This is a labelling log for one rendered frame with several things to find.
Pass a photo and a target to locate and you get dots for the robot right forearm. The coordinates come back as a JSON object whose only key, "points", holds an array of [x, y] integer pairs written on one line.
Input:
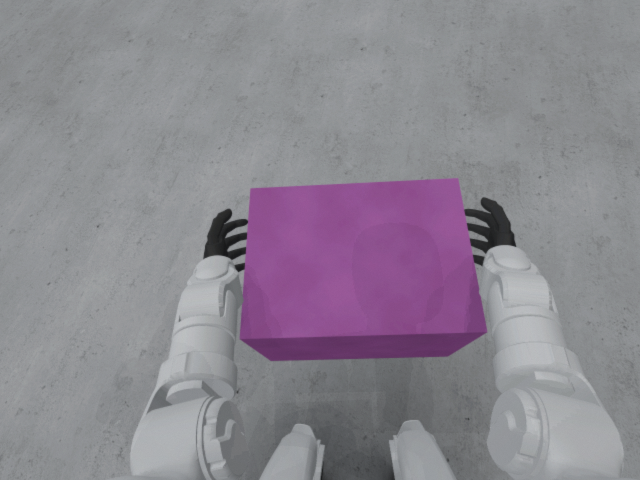
{"points": [[531, 349]]}

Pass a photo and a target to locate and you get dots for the left robot upper arm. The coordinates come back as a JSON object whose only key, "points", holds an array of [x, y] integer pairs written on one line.
{"points": [[201, 439]]}

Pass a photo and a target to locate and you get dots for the robot left forearm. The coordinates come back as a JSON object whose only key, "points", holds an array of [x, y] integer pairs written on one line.
{"points": [[201, 357]]}

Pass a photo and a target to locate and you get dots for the carton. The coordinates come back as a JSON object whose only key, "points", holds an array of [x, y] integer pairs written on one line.
{"points": [[359, 271]]}

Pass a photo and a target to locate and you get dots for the robot right hand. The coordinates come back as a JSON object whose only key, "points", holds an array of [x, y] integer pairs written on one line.
{"points": [[499, 232]]}

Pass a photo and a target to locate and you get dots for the right robot upper arm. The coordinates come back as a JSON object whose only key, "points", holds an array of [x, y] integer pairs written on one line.
{"points": [[540, 435]]}

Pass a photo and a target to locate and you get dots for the robot left hand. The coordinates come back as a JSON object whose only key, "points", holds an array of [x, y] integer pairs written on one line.
{"points": [[217, 244]]}

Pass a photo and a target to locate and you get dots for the left robot shin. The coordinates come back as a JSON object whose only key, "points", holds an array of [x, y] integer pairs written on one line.
{"points": [[303, 429]]}

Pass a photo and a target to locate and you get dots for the robot left thigh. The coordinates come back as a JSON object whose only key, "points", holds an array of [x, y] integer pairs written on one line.
{"points": [[297, 457]]}

